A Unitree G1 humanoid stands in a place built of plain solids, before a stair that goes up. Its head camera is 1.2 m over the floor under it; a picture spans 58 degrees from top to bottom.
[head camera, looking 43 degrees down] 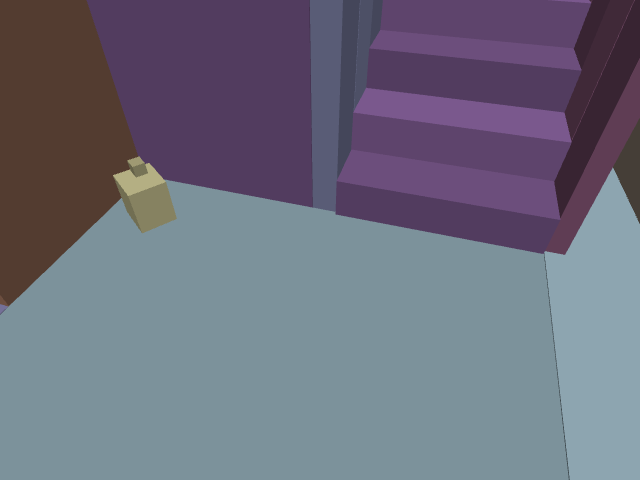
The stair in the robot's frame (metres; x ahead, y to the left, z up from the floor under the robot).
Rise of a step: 0.18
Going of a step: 0.25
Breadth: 0.85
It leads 17 degrees to the right of straight ahead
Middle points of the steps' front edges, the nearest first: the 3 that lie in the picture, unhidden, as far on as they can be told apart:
1.33 -0.47 0.18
1.57 -0.55 0.35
1.81 -0.62 0.53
